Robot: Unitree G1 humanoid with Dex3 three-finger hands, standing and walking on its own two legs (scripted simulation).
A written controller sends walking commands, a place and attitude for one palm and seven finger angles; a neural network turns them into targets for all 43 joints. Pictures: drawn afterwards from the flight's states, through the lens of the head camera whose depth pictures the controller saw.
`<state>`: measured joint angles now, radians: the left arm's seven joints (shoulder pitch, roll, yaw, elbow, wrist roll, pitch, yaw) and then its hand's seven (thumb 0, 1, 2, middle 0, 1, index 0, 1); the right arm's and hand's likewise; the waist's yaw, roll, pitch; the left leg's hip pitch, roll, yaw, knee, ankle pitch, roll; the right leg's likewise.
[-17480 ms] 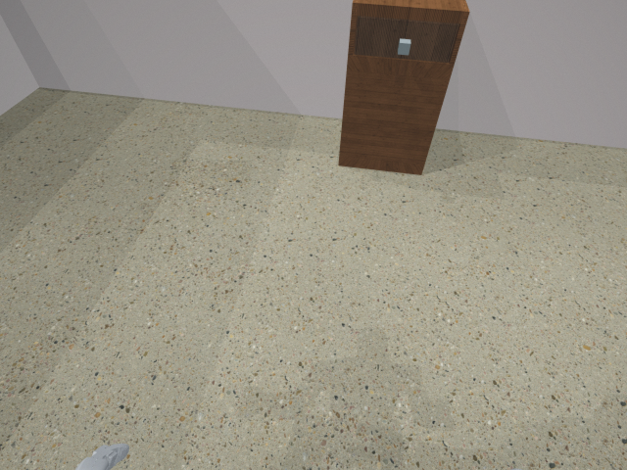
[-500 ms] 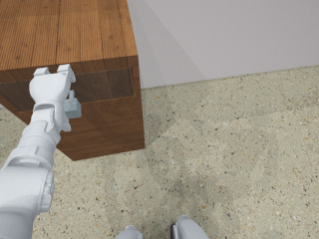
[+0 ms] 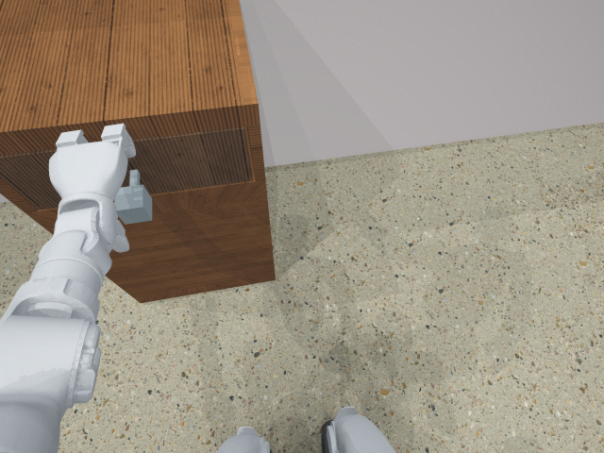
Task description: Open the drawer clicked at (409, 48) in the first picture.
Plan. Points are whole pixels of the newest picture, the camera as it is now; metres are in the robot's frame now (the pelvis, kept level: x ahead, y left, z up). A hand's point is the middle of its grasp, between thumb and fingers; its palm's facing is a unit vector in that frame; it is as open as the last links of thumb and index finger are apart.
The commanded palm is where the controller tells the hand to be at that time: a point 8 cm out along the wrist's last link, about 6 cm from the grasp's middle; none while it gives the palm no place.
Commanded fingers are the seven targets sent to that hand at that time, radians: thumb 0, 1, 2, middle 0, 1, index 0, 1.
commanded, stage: move the hooked fingers above the handle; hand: left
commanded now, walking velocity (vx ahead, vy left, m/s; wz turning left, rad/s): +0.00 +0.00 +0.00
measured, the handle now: (134, 193) +0.52 +0.24 -0.07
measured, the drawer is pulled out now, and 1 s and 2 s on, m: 0.00 0.00 0.00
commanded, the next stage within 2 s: lower the fingers behind the handle in 1.74 s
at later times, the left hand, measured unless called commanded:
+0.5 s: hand (102, 193) +0.48 +0.26 +0.00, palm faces -0.08 +0.00 -1.00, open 13.8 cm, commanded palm +0.47 +0.25 +0.06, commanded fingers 0.00 -0.50 0.30 -0.30 -1.20 -0.30 -1.20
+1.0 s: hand (107, 198) +0.47 +0.25 +0.00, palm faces -0.10 -0.03 -1.00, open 13.8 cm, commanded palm +0.46 +0.24 +0.06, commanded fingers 0.00 -0.50 0.30 -0.30 -1.20 -0.30 -1.20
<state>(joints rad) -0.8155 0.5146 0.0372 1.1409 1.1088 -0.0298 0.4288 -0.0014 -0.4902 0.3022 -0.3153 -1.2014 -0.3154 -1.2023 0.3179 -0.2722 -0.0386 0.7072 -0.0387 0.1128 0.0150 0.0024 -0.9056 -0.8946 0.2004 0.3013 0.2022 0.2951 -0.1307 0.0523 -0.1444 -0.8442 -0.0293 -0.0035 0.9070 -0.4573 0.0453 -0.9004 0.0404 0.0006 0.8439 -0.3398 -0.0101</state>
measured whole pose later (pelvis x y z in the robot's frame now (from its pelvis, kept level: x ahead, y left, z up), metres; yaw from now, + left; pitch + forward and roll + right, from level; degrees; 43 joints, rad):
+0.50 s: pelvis +0.00 +0.00 +0.00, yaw +0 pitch +24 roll -2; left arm -0.81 0.55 0.04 1.15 1.10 -0.04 0.40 0.00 -0.49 0.30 -0.31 -1.20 -0.32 -1.21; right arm 0.32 -0.27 -0.04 0.71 -0.03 0.11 0.01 0.00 -0.91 -0.89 0.20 0.30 0.20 0.29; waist -0.13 0.06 -0.14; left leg -0.86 -0.02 0.00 0.91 -0.46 0.04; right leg -0.92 0.05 0.00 0.85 -0.34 -0.01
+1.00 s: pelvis +0.01 +0.01 +0.00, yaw +0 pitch +22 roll -2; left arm -0.78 0.49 0.00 1.11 1.08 -0.04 0.38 0.00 -0.49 0.30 -0.31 -1.20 -0.31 -1.20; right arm 0.35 -0.26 -0.05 0.72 -0.03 0.11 0.01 0.00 -0.91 -0.89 0.20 0.30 0.20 0.30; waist -0.11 0.06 -0.15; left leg -0.82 -0.03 -0.01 0.89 -0.46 0.05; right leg -0.87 0.04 0.00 0.82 -0.34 0.00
